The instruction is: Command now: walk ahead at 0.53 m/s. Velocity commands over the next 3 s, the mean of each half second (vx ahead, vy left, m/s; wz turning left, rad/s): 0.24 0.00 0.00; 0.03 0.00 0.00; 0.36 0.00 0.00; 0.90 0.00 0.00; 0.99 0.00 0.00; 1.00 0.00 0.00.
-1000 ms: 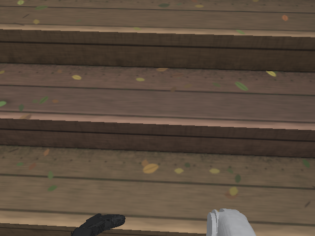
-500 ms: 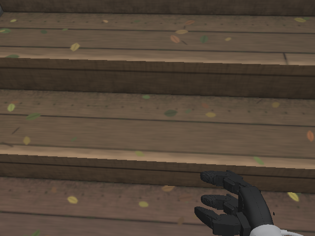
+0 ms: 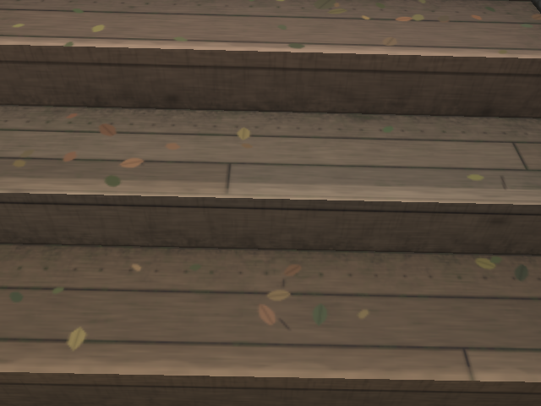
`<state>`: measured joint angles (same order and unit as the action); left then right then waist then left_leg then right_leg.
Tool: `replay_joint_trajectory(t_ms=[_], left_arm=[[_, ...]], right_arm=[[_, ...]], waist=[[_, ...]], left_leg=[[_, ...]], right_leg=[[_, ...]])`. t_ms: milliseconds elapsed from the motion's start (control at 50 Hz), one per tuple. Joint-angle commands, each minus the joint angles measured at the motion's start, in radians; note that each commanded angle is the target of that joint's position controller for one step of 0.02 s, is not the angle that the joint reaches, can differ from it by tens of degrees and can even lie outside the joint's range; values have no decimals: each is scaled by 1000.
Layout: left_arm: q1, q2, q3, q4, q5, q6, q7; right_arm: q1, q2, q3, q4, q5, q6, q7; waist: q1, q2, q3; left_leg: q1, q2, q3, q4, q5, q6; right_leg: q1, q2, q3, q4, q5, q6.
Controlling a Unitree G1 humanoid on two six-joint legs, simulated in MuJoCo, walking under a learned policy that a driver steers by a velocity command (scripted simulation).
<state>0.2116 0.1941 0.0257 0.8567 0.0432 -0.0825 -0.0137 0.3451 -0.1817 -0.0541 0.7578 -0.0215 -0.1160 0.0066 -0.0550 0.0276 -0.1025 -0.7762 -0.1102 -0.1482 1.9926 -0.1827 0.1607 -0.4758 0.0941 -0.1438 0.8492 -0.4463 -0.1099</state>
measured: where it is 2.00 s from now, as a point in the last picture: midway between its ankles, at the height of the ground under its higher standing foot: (250, 280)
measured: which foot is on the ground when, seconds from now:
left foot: up 0.00-0.18, down 0.20-1.00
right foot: down 0.00-0.22, up 0.24-0.54, down 0.56-1.00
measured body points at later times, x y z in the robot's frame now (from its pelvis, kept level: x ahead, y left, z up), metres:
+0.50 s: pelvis +0.24 +0.01 +0.20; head +0.24 +0.01 +0.65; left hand +0.43 +0.22 +0.10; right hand +0.27 -0.22 +0.05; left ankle +0.30 +0.12 -0.53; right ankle +0.29 -0.14 -0.44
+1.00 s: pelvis +0.29 -0.02 +0.20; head +0.30 -0.02 +0.65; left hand +0.43 +0.19 +0.07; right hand +0.38 -0.25 +0.06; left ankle +0.30 +0.12 -0.53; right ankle +0.30 -0.13 -0.53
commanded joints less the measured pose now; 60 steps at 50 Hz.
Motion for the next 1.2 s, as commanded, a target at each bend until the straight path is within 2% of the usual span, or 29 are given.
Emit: replay_joint_trajectory(t_ms=[20,40,60,100,120,140,160,180,200,220,240,260,280,300,320,340,360,400,440,460,500,560,580,600,640,700,1140,1160,1200], left_arm=[[72,-105,-43,99,77,21,-86],[56,-37,-21,115,67,9,-63],[101,-20,-17,147,82,5,-40],[146,67,-3,160,148,7,-32],[42,172,31,92,120,23,-62],[22,263,66,53,35,-14,-78],[8,357,92,47,2,-48,-97],[-121,411,111,-26,-49,-68,-95],[-160,338,91,-63,-45,-83,-92],[-85,238,75,-30,11,-74,-117],[316,53,31,46,84,-54,-156],[289,164,73,54,-7,-18,-151],[135,108,60,21,-23,-4,-122],[136,74,49,18,2,13,-90],[166,23,21,16,38,19,-64],[109,13,5,-21,29,29,-45],[52,9,-8,-52,19,37,-35],[37,17,-28,-46,-27,40,-57],[114,91,-5,-4,-31,17,-91],[95,113,3,-20,-25,2,-90],[55,107,3,-36,0,-11,-69],[4,79,1,-29,-23,-16,-29],[-14,158,11,-53,-25,-22,-21],[-185,166,7,-110,-46,-26,-46],[-189,97,8,-94,-51,-13,-79],[-115,95,14,-47,-45,3,-81],[-61,66,13,-28,-40,12,-81],[-16,88,24,-9,-31,18,-75],[64,198,67,19,17,25,-29]], right_arm=[[-145,-16,51,-226,15,58,23],[-165,17,70,-257,16,57,27],[-187,32,96,-270,1,57,33],[-342,33,124,-328,11,75,31],[-473,8,132,-385,8,99,47],[-466,-22,115,-358,3,110,74],[-332,-25,111,-288,60,137,93],[-118,-62,98,-196,50,169,102],[47,-140,71,-91,24,187,71],[323,-201,32,12,-15,199,21],[486,-235,35,94,-23,173,27],[320,-290,-20,45,-89,147,19],[8,-246,-3,60,-38,108,33],[-155,-113,32,77,11,84,37],[-217,4,65,98,22,57,31],[-252,78,84,119,17,50,31],[-220,94,93,133,-8,41,25],[-286,50,91,76,-18,17,29],[-401,-153,43,-26,-1,-2,24],[-426,-206,23,-46,11,-12,19],[-349,-209,18,-30,16,-18,9],[-107,-73,42,76,84,-17,65],[93,-55,33,107,69,-9,80],[199,-35,39,134,45,-6,83],[-69,-94,28,66,18,14,79],[-163,-102,20,39,28,34,77],[-137,-93,6,115,29,50,57],[-97,-108,0,133,23,56,54],[-69,-184,-34,137,-28,66,21]], waist=[[-67,42,99],[-105,-86,90],[-102,-141,16],[-78,19,-27],[-121,31,-63],[-174,-102,-83],[-211,-151,-118],[-284,-141,-85],[-282,-71,-86],[-303,21,-215],[-132,421,-641],[-186,93,-343],[-47,108,-47],[29,58,-91],[85,17,-89],[117,-43,-85],[113,-95,-97],[140,-96,-113],[175,31,-95],[174,20,-74],[144,2,-21],[77,-20,5],[-38,-94,-91],[-133,-131,-146],[-25,-86,-37],[30,-51,23],[39,-31,48],[45,-39,63],[70,-80,172]], left_leg=[[-508,23,-10,15,-346,99],[-513,27,67,63,-516,91],[-527,37,90,90,-533,80],[-468,81,173,-232,-255,57],[-21,109,236,-512,-99,50],[395,38,340,-566,-55,-66],[565,-33,345,-574,154,-112],[495,-46,302,-825,183,-127],[537,-73,288,-1078,117,-102],[822,25,72,-1294,478,-14],[1167,445,-603,-1388,1089,410],[808,413,-804,-1565,370,290],[488,328,-508,-1549,20,175],[382,270,-386,-1586,-115,135],[332,235,-259,-1611,-78,123],[272,219,-172,-1623,19,79],[290,201,-91,-1627,131,55],[200,154,49,-1623,192,-25],[-97,59,200,-1742,292,-77],[-107,80,181,-1720,266,-68],[72,186,54,-1645,241,0],[394,259,-83,-1457,286,31],[472,179,-18,-1388,207,-53],[471,125,78,-1398,144,-118],[442,117,128,-1400,-10,-152],[340,123,114,-1466,-25,-142],[423,124,102,-1507,10,-157],[411,118,105,-1519,-151,-139],[260,133,49,-1507,-495,-35]], right_leg=[[191,-326,272,-466,1052,-115],[116,-251,179,-501,897,-98],[135,-243,188,-497,828,-111],[44,-147,126,-529,602,-50],[-241,-141,113,-682,845,-45],[-428,-135,140,-750,1335,-84],[-434,-167,127,-692,1724,-103],[-200,-249,130,-559,1918,-97],[-101,-290,165,-375,2034,-71],[-149,-269,164,-15,1760,22],[-255,-14,266,625,104,119],[-365,47,438,901,216,53],[-527,7,364,1039,249,20],[-505,-25,361,1040,245,-37],[-494,-56,367,999,257,-73],[-477,-97,312,952,266,-68],[-477,-120,271,872,241,-31],[-336,-175,218,689,182,90],[164,-147,91,489,275,201],[225,-142,104,420,296,239],[196,-164,147,133,317,247],[160,-163,118,-407,467,186],[234,-234,228,-353,840,58],[258,-255,261,-322,846,-45],[125,-209,258,-372,417,11],[188,-197,263,-389,251,34],[252,-143,144,-360,321,72],[246,-156,161,-402,114,45],[208,-259,344,-526,-380,-93]])
Next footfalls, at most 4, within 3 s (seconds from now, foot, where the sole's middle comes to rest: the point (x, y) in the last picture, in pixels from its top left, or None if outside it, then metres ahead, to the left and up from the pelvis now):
0.20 left None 0.34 0.12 -0.57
0.56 right None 0.34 -0.13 -0.57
1.72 right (296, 300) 0.63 -0.06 -0.41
2.14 left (235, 151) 0.92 0.06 -0.25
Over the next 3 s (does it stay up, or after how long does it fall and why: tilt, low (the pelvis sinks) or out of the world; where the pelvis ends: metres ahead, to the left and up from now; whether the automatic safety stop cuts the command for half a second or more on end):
stays up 1.51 -0.02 0.79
